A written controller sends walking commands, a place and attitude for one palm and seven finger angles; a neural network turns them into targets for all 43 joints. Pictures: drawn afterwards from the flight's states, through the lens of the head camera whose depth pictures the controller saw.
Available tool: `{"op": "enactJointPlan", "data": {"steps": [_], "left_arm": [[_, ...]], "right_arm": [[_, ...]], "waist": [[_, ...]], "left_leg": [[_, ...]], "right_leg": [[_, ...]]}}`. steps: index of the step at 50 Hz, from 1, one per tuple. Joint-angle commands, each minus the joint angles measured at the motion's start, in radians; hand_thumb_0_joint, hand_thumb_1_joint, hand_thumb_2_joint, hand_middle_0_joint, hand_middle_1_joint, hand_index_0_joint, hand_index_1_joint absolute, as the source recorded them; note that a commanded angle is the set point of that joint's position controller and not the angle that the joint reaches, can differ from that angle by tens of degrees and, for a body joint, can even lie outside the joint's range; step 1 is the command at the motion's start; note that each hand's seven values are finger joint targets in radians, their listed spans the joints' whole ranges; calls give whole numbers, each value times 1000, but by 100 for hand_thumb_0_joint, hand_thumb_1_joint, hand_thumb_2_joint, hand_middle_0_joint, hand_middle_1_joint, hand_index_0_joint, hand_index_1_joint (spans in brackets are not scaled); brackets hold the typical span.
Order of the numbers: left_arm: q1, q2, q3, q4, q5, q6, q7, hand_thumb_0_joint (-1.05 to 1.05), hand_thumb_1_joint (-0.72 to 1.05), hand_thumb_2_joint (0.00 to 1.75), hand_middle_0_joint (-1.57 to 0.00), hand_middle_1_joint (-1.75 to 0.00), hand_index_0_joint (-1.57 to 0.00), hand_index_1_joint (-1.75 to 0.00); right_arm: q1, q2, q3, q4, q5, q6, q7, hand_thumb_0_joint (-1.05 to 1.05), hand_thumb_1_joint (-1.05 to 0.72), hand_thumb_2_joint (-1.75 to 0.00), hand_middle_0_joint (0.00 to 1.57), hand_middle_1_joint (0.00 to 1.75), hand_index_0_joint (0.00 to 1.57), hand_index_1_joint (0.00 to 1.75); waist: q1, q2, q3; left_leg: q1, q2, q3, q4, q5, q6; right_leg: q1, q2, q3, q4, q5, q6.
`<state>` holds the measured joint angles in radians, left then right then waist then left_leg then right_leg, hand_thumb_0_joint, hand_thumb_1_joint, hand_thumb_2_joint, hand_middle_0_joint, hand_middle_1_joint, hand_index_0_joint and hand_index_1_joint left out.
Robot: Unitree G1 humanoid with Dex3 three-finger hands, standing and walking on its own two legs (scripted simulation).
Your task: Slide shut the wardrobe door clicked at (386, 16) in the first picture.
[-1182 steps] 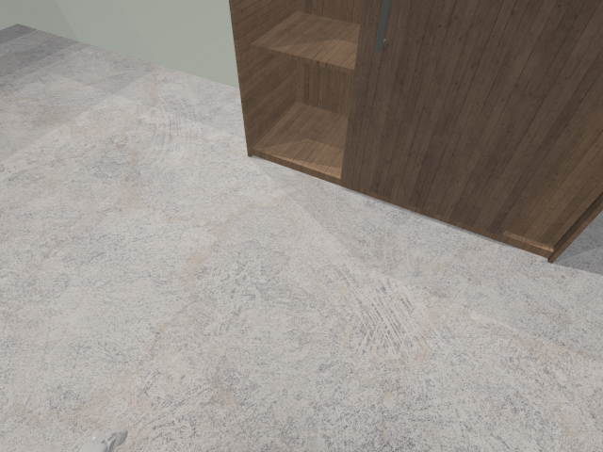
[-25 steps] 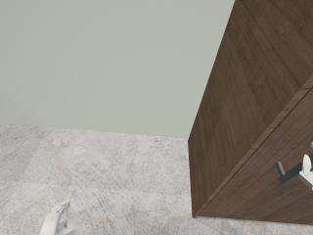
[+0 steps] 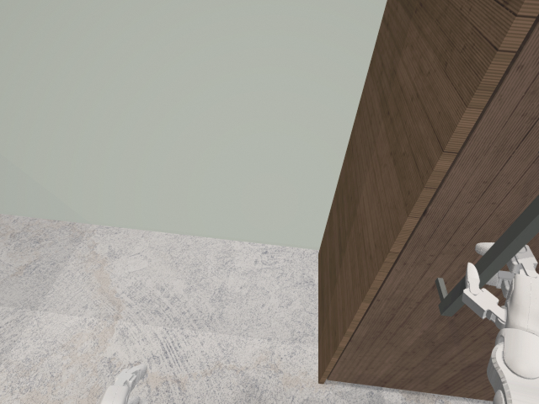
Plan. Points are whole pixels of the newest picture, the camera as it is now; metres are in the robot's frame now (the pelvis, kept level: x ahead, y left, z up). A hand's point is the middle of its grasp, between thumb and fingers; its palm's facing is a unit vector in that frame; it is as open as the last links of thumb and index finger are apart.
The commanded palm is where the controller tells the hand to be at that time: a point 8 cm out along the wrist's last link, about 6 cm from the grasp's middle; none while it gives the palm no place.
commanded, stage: stop walking and hold the door there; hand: right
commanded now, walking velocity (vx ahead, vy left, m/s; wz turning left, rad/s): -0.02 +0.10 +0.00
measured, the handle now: (488, 246) +0.33 -0.30 +0.10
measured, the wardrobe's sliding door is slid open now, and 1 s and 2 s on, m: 0.00 0.00 0.00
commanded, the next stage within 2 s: loosen the grip on the handle in 0.66 s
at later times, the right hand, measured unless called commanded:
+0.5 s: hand (471, 290) +0.28 -0.27 +0.07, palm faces +0.49 +0.81 -0.34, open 6.4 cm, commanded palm +0.24 -0.27 +0.06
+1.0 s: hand (470, 280) +0.30 -0.28 +0.07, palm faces +0.49 +0.80 -0.35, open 8.5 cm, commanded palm +0.24 -0.30 +0.08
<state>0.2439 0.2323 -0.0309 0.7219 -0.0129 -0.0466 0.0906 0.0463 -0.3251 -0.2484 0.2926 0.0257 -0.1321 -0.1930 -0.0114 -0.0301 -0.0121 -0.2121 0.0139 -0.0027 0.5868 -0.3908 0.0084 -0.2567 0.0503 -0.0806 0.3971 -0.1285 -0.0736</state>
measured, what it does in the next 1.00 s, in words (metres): stands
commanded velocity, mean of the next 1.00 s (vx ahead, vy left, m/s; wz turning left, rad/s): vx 0.00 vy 0.01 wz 0.00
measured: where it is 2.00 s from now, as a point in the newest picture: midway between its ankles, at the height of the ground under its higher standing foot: outside the picture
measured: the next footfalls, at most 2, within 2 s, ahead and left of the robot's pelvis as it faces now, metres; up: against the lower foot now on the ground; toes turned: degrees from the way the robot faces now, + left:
none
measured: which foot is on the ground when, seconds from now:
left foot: down 0.00-1.00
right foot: down 0.00-1.00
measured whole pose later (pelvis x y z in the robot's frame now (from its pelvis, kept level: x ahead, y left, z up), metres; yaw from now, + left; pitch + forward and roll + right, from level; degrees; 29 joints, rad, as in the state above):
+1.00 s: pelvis +0.01 +0.03 -0.01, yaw -1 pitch +1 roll +0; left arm 0.18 0.23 -0.03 0.68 0.02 -0.13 0.05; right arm -0.04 -0.34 -0.34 0.22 -0.02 0.04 -0.13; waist -0.03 -0.01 0.00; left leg -0.26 -0.02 0.04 0.56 -0.32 0.04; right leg -0.36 0.02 -0.04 0.52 -0.19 -0.03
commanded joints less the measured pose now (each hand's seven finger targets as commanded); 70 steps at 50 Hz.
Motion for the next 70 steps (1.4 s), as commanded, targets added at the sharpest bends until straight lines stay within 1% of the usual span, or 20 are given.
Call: {"op": "enactJointPlan", "data": {"steps": [1,8,15,26,37,38,39,40,41,42,43,46,47,50,53,57,58,60,63,70], "left_arm": [[-108,127,36,-165,-3,-54,7,0,90,90,-20,-30,-20,-30],[-106,132,48,-174,-9,-59,0,0,90,90,-20,-30,-20,-30],[-93,137,50,-157,-10,-58,4,0,90,90,-20,-30,-20,-30],[-94,134,52,-164,-15,-53,9,0,90,90,-20,-30,-20,-30],[-107,133,50,-174,-14,-42,12,0,90,90,-20,-30,-20,-30],[-10,108,-44,-350,-67,-41,21,0,90,90,-20,-30,-20,-30],[-118,70,60,-170,119,-97,-23,0,90,90,-20,-30,-20,-30],[-99,118,79,-164,31,-116,-41,0,90,90,-20,-30,-20,-30],[-79,140,88,-147,30,-136,-41,0,90,90,-20,-30,-20,-30],[-112,147,86,-145,22,-142,-36,0,90,90,-20,-30,-20,-30],[-126,146,70,-143,25,-142,-39,0,90,90,-20,-30,-20,-30],[-155,148,52,-180,29,-133,-30,0,90,90,-20,-30,-20,-30],[-157,144,49,-182,30,-129,-26,0,90,90,-20,-30,-20,-30],[-157,143,59,-186,38,-133,-7,0,90,90,-20,-30,-20,-30],[-147,146,61,-158,46,-137,9,0,90,90,-20,-30,-20,-30],[-134,142,63,-161,45,-134,20,0,90,90,-20,-30,-20,-30],[-125,143,65,-155,49,-131,21,0,90,90,-20,-30,-20,-30],[-118,141,70,-162,44,-133,18,0,90,90,-20,-30,-20,-30],[-106,148,73,-151,46,-128,22,0,90,90,-20,-30,-20,-30],[-102,137,78,-162,30,-114,21,0,90,90,-20,-30,-20,-30]], "right_arm": [[-172,-24,128,-139,-10,-36,44,0,-90,-90,45,140,45,140],[-204,-11,145,-89,-14,-41,49,0,-90,-90,45,140,45,140],[-189,-79,77,-47,-15,-52,38,0,-90,-90,45,140,45,140],[-119,-56,94,-103,-5,-55,53,0,-90,-90,45,140,45,140],[-68,-56,91,-129,-3,-49,47,0,-90,-90,45,140,45,140],[-896,-831,-410,-658,-37,-180,-2,0,-90,-90,45,140,45,140],[-708,-386,-228,-126,-226,-9,68,0,-78,-84,45,140,45,140],[-452,-157,-145,-190,-37,25,71,0,-66,-78,45,140,45,140],[-318,-100,-145,-196,17,35,98,0,-54,-73,45,140,45,140],[-247,-145,-178,-217,44,51,102,0,-42,-67,45,140,45,140],[-184,-131,-150,-147,30,81,100,0,-30,-61,45,140,45,140],[-229,-223,-142,-231,-60,129,63,0,7,-43,45,140,45,140],[-213,-208,-129,-236,-69,144,55,0,19,-37,45,140,45,140],[-255,-211,-153,-327,-25,121,34,0,55,-20,42,137,42,137],[-316,-259,-187,-302,-15,74,17,0,55,-20,38,132,38,132],[-310,-274,-178,-331,-29,64,23,0,55,-20,33,125,33,125],[-284,-240,-152,-307,-31,68,23,0,55,-20,32,123,32,123],[-243,-225,-151,-346,-18,59,20,0,55,-20,29,120,29,120],[-241,-278,-206,-342,-13,45,7,0,55,-20,25,115,25,115],[-143,-245,-207,-346,12,43,33,0,55,-20,25,115,25,115]], "waist": [[30,-72,-80],[36,55,-73],[31,46,-82],[30,61,-118],[28,74,-89],[46,22,136],[-25,-19,-149],[3,35,-260],[-41,45,-307],[-68,-54,-306],[-58,-81,-236],[-43,-55,-157],[-41,-43,-139],[-34,28,-170],[-15,53,-137],[-29,-60,-215],[-17,-23,-216],[-32,-54,-258],[-24,2,-275],[-42,3,-272]], "left_leg": [[5,-1,0,-133,40,11],[-65,36,-58,-280,19,27],[-107,60,-89,-294,67,25],[-73,77,-92,-258,296,16],[-83,77,-89,-282,229,12],[-140,11,-75,-248,65,-16],[-72,-25,23,-111,426,39],[-153,-60,72,-82,229,21],[-148,-60,58,-84,200,14],[-117,-62,52,-94,195,22],[-105,-59,62,-112,194,25],[-115,-48,49,-122,131,15],[-131,-48,47,-124,108,14],[-151,-47,33,-122,76,5],[-201,-40,12,-115,29,-7],[-180,-35,3,-77,132,1],[-184,-38,6,-64,164,-2],[-169,-35,9,-43,237,-2],[-154,-32,1,-24,323,-13],[-122,-17,-6,-4,462,-28]], "right_leg": [[75,-264,260,-285,-358,62],[103,-203,178,-171,-282,61],[126,-193,163,-94,-184,44],[176,-180,129,10,111,38],[160,-178,140,-11,42,35],[-123,-150,142,-22,-185,33],[211,-102,93,-79,290,38],[304,-120,140,17,423,83],[337,-116,136,19,318,82],[304,-85,110,29,169,70],[207,-66,96,26,44,70],[77,-49,89,34,-84,48],[61,-49,93,36,-108,45],[48,-50,93,89,-109,38],[-10,-46,93,133,-150,33],[20,-40,86,166,-52,30],[3,-39,86,186,-25,30],[23,-40,84,201,35,32],[-4,-40,84,231,83,30],[-14,-40,77,239,143,31]]}}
